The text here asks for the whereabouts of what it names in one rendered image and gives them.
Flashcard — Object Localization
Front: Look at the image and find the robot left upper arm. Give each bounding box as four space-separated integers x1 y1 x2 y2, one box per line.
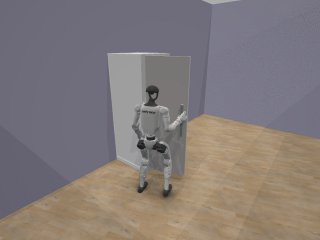
132 104 142 128

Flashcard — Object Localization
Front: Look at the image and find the right robot shin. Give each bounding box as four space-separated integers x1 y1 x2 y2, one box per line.
164 159 172 190

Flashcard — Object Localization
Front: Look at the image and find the fridge door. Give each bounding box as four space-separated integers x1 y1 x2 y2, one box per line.
145 56 191 176

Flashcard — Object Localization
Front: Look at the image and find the robot right forearm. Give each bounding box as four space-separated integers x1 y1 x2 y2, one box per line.
169 117 183 132

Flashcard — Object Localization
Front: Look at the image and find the robot right hand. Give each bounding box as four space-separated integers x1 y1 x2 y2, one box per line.
177 111 187 122

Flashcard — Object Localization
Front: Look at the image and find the robot left forearm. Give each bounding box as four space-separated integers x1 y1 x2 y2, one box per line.
131 124 142 136

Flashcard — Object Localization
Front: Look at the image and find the robot right upper arm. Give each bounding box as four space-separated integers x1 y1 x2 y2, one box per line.
159 106 171 133

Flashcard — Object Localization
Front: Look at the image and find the robot left hand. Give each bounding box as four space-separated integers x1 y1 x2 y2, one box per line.
137 132 146 140

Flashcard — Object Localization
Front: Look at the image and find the handle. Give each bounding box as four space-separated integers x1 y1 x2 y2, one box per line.
179 104 184 137

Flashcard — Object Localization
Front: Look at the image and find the robot head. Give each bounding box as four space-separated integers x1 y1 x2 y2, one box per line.
144 85 159 107

